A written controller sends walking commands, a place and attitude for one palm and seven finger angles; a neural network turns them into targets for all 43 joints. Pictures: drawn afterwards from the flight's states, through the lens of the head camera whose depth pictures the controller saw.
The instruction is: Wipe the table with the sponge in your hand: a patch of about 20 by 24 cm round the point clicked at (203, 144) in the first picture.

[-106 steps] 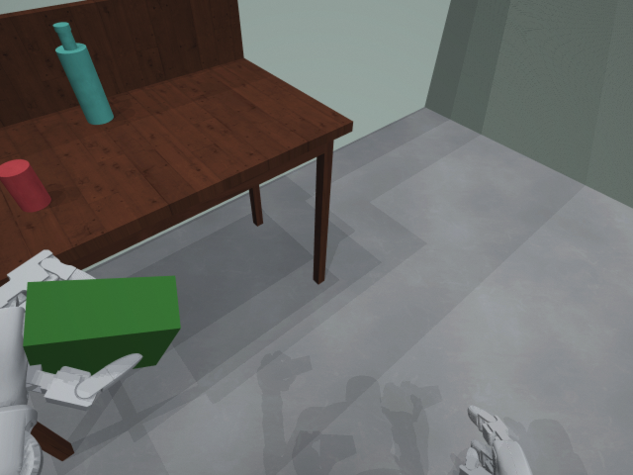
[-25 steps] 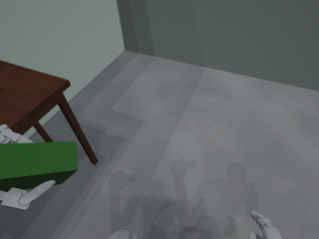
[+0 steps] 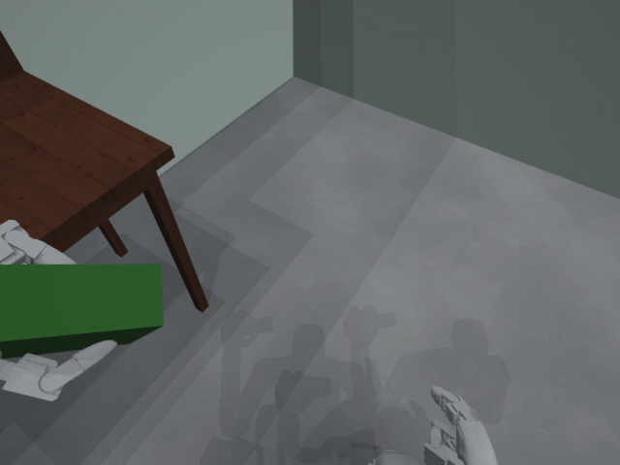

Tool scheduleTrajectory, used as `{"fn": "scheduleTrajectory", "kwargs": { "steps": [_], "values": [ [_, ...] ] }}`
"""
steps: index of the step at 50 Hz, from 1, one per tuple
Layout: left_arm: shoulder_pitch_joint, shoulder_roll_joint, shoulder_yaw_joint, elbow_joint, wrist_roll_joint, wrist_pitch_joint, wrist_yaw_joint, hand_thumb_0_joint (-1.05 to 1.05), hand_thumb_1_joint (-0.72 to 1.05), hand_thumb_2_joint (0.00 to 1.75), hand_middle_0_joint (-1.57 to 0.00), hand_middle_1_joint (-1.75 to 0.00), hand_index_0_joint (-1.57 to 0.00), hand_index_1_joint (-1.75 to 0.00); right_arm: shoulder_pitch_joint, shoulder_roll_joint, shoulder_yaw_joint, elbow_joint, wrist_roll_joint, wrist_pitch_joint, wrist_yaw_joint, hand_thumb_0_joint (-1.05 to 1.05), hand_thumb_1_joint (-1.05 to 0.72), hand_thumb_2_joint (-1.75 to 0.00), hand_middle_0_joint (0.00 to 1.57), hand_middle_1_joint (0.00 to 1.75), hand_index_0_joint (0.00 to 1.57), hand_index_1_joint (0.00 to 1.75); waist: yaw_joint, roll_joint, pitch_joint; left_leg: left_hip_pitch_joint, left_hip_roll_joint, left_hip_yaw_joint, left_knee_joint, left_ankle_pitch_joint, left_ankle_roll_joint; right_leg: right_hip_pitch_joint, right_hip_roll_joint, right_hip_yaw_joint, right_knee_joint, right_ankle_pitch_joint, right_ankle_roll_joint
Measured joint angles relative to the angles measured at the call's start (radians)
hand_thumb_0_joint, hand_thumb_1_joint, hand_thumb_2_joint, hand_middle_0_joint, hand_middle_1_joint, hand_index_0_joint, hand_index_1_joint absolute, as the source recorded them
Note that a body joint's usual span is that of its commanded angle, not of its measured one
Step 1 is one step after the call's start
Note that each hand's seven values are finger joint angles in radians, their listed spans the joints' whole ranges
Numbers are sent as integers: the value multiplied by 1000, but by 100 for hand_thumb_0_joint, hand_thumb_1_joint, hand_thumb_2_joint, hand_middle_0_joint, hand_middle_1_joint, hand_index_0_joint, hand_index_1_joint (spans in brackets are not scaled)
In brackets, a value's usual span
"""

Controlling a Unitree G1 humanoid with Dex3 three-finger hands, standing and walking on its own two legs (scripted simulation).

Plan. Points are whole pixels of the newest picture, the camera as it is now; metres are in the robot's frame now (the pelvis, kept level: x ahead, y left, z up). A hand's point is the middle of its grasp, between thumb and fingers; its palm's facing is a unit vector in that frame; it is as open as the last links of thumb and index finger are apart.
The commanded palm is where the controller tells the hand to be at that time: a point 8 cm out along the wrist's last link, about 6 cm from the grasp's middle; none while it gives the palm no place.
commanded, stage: turn to face it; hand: left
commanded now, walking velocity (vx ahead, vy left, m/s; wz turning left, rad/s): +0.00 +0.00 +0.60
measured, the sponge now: (98, 312) +0.22 +0.21 +0.16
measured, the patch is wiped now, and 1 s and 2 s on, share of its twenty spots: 0.00 0.00 0.00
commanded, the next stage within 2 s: take the last steps up to it in 0.80 s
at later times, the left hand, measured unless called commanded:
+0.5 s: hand (73, 380) +0.16 +0.20 +0.17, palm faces +0.58 -0.65 -0.49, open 9.5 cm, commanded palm +0.09 +0.23 +0.18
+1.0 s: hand out of the picture +0.05 +0.14 +0.16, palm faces +0.76 -0.49 -0.42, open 9.5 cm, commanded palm -0.02 +0.15 +0.18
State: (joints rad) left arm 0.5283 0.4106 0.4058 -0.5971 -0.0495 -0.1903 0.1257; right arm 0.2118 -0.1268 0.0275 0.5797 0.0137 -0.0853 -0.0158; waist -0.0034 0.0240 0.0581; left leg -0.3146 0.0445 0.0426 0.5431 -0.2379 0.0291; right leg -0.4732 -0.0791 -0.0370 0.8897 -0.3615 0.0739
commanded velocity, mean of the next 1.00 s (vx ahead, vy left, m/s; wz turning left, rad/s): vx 0.04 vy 0.02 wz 0.43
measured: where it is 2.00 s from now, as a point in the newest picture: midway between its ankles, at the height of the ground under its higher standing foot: outside the picture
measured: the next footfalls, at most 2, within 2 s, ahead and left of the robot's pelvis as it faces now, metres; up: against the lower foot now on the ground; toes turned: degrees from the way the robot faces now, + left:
right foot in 0.16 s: +0.06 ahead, -0.16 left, +0.00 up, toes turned +0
left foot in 0.56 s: +0.02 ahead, +0.05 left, +0.00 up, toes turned +27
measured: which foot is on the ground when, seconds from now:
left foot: down 0.00-0.18, up 0.20-0.54, down 0.56-0.94, up 0.96-1.00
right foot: up 0.00-0.14, down 0.16-0.56, up 0.58-0.92, down 0.94-1.00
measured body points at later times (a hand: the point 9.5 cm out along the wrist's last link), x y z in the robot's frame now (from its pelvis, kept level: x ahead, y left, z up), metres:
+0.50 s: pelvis +0.02 -0.09 +0.00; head +0.06 -0.08 +0.45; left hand +0.12 +0.23 +0.20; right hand +0.26 -0.28 -0.08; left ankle -0.01 +0.03 -0.71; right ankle +0.02 -0.16 -0.74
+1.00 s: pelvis -0.02 -0.17 -0.01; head +0.00 -0.19 +0.44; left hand +0.00 +0.16 +0.19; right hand +0.22 -0.27 -0.12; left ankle -0.03 +0.01 -0.71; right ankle +0.01 -0.25 -0.74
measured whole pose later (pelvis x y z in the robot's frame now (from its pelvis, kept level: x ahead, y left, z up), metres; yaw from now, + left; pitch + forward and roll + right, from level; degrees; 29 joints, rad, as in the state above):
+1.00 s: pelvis -0.02 -0.17 -0.01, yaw +29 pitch -2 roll +1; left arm 0.42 0.32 0.31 -0.45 -0.03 -0.12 0.16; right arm 0.20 -0.18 0.03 0.64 0.01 -0.10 -0.04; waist 0.04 0.06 0.05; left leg -0.46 0.03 -0.04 0.79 -0.37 -0.03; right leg -0.23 -0.03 -0.12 0.62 -0.35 -0.03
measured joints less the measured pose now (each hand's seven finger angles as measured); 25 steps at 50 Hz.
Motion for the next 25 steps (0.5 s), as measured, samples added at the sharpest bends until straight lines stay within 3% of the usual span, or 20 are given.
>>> {"fn": "scheduleTrajectory", "kwargs": {
  "steps": [7, 8, 9, 11, 12, 14, 16, 20, 25],
  "values": [
    [-32, -55, -33, 24, 10, 47, 10, -1, -44, 98, -82, -133, -81, -133, 30, -40, -19, 38, -1, -39, -23, 1, -90, -90, 20, 30, 21, 30, 40, 15, 20, -23, 11, -97, 31, -21, -59, 165, 54, -52, -253, -11, 19],
    [-42, -54, -33, 20, 13, 51, 12, -1, -44, 98, -82, -133, -81, -133, 25, -46, -21, 36, 0, -43, -24, 1, -90, -90, 20, 30, 21, 30, 42, 7, 24, -32, 4, -102, 51, -31, -70, 202, 56, -59, -331, 39, 15],
    [-57, -65, -41, 21, 20, 52, 13, -1, -44, 98, -82, -133, -81, -133, 12, -61, -25, 37, 2, -42, -24, 1, -91, -90, 20, 30, 21, 30, 42, 24, 34, -44, 11, -115, 80, -43, -76, 215, 69, -72, -355, 68, -22],
    [-81, -73, -66, 23, 24, 56, 16, -1, -44, 98, -82, -133, -81, -133, -18, -86, -36, 46, 5, -28, -33, 1, -91, -90, 20, 30, 21, 30, 21, 38, 49, -96, -3, -106, 241, -175, -70, 211, 63, -101, -322, 55, -83],
    [-87, -67, -76, 24, 22, 56, 17, -1, -44, 98, -82, -133, -81, -133, -30, -94, -42, 49, 6, -21, -39, 1, -91, -90, 20, 30, 21, 30, 8, 31, 50, -128, -21, -88, 347, -227, -73, 212, 46, -113, -309, 41, -98],
    [-71, -52, -77, 29, 19, 51, 16, -1, -44, 98, -82, -133, -81, -133, -48, -105, -51, 45, 5, 0, -47, 1, -91, -90, 20, 30, 21, 30, -13, 12, 44, -172, -39, -39, 522, -252, -87, 218, 16, -129, -306, 27, -108],
    [-29, -32, -58, 44, 18, 41, 14, -1, -44, 98, -82, -133, -81, -133, -60, -107, -56, 30, 5, 23, -56, 1, -91, -90, 20, 30, 20, 30, -31, -6, 31, -178, -39, 7, 574, -245, -99, 228, -3, -138, -324, 31, -110],
    [25, -1, -22, 67, 18, 38, 22, -1, -44, 98, -82, -133, -81, -133, -53, -106, -62, -15, 0, 43, -73, 1, -91, -90, 19, 29, 20, 30, -40, -37, 7, -131, -23, 73, 443, -235, -102, 245, -26, -169, -362, 45, -116],
    [7, -19, -30, 28, 23, 42, 47, -1, -44, 98, -82, -133, -81, -133, -33, -118, -65, -39, -13, 46, -78, 1, -91, -90, 19, 29, 20, 30, -8, -69, -1, -50, -17, 115, 195, -206, -82, 232, -54, -223, -332, 28, -113]
  ]
}}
